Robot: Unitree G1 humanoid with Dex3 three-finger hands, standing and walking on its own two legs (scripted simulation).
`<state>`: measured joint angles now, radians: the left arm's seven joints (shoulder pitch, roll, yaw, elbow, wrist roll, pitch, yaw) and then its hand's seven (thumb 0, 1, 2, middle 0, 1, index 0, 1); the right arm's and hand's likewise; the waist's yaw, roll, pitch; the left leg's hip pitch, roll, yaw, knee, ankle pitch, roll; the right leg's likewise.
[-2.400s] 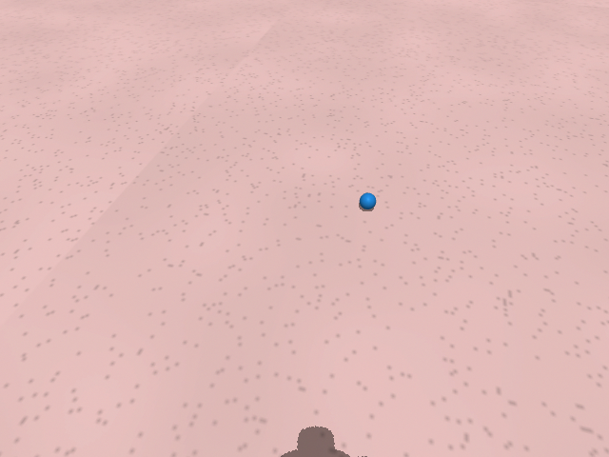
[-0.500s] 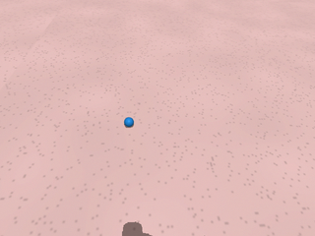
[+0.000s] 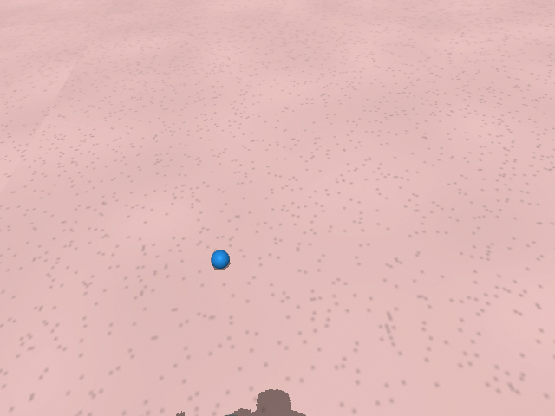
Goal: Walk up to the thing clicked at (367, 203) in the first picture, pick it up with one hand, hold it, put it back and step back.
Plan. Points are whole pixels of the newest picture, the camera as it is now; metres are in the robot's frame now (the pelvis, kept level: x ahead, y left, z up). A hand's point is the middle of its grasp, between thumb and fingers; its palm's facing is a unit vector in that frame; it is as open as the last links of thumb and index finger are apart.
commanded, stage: walk up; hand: left
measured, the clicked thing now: (220, 259) +0.87 +0.30 -0.73
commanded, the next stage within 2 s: none
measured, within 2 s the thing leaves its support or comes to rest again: neither
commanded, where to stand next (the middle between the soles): +0.52 +0.06 m, yaw +1 degrees
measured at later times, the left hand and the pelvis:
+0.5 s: hand (110, 364) +0.26 +0.32 -0.13, palm faces -0.08 -0.93 -0.36, open 7.4 cm; pelvis +0.20 +0.04 +0.01, yaw -1 degrees
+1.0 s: hand (126, 301) +0.38 +0.33 -0.14, palm faces +0.01 -0.92 -0.39, open 7.4 cm; pelvis +0.37 +0.05 +0.00, yaw +2 degrees
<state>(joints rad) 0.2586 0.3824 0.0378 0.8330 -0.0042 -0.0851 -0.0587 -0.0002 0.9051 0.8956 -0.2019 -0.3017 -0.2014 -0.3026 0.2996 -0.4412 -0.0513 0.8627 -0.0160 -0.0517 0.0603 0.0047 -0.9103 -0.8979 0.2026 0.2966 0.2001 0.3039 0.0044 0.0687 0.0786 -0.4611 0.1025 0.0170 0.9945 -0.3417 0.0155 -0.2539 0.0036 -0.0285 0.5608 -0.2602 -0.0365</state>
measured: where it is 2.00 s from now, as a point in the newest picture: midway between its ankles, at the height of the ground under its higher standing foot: (280, 354)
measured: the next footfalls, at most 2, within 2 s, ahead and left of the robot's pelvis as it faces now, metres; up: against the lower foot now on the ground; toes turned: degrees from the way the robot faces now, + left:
left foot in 0.20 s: +0.23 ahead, +0.16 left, +0.00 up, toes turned +6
right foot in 0.60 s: +0.38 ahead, -0.10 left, +0.00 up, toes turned -4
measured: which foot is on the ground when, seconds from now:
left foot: up 0.00-0.18, down 0.20-0.62, up 0.64-1.00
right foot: down 0.00-0.22, up 0.24-0.58, down 0.60-1.00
